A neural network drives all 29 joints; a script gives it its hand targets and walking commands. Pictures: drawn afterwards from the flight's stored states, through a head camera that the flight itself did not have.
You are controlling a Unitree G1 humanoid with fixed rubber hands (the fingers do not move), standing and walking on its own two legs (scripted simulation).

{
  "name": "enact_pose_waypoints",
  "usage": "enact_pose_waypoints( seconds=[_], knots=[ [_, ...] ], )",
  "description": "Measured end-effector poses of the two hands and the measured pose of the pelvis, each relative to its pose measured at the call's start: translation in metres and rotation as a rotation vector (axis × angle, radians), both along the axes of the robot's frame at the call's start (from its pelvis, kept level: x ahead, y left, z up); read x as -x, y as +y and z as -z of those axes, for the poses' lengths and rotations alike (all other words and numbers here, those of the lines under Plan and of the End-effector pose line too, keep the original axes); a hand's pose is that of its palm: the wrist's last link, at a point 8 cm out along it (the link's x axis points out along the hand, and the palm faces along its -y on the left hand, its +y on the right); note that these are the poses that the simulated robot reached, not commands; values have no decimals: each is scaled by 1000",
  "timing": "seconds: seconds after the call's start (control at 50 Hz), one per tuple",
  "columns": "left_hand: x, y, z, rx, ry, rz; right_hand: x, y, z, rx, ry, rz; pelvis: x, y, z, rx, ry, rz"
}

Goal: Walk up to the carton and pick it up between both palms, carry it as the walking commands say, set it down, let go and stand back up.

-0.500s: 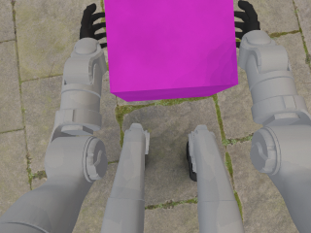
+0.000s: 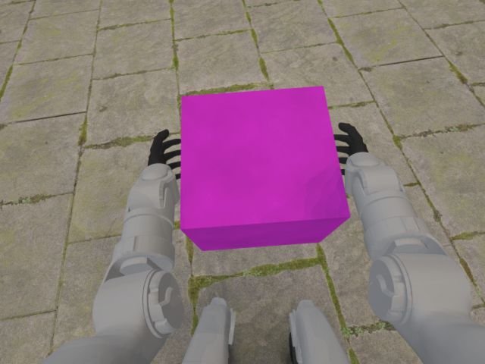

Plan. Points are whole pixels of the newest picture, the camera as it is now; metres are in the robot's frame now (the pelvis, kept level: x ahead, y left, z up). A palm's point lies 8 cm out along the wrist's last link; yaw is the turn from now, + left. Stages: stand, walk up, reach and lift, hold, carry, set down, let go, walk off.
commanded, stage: reach and lift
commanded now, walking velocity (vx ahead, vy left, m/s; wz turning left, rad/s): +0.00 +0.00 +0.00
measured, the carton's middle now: (257, 176) +0.46 +0.01 -0.05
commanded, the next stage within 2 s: none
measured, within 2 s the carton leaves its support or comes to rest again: neither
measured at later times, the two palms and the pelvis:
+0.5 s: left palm (139, 160) +0.40 +0.19 +0.11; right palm (372, 149) +0.41 -0.15 +0.11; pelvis +0.08 +0.00 +0.08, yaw +0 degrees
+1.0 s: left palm (113, 156) +0.36 +0.19 +0.17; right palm (386, 156) +0.37 -0.15 +0.15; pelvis +0.05 +0.00 +0.09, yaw +0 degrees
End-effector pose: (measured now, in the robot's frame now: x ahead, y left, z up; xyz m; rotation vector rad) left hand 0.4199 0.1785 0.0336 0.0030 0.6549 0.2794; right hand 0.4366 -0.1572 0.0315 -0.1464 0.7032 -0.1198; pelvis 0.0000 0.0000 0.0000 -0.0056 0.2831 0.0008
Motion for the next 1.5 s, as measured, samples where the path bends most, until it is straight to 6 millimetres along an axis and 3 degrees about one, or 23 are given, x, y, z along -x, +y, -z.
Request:
enact_pose_waypoints(
  seconds=[0.12, 0.24, 0.4, 0.52, 0.68, 0.84, 1.02, 1.36, 1.5],
  knots=[
    [-5, 4, -13, -7, 29, 2, -2, 3, -7, -7, 36, -7, -21, -3, -22, -5, -9, 2],
    [4, 3, -15, -53, 103, 43, 16, 3, -3, -17, 108, 13, -50, -3, -48, -3, -20, 1],
    [16, 2, -54, -44, 56, 51, 24, 1, -50, -15, 46, 24, -80, 2, -74, 3, -71, -2],
    [27, 8, -74, -3, 22, 55, 31, 5, -77, -12, -2, 19, -76, 5, -81, 8, -146, -3],
    [52, 11, -76, 6, 62, 53, 56, 7, -77, -12, 33, 12, -58, 6, -82, 9, -234, -3],
    [60, 10, -104, -9, 6, 38, 67, 8, -94, -20, -8, 7, -50, 5, -83, 7, -304, -4],
    [60, 9, -135, -28, -34, 16, 70, 9, -119, -29, -28, 10, -49, 5, -86, 7, -394, -5],
    [37, 12, -140, -52, 12, 32, 48, 13, -127, -30, 25, 28, -76, 11, -98, 10, -416, -11],
    [33, 13, -146, -56, 20, 70, 48, 12, -133, -39, 25, 42, -89, 15, -104, 13, -422, -14]
  ],
)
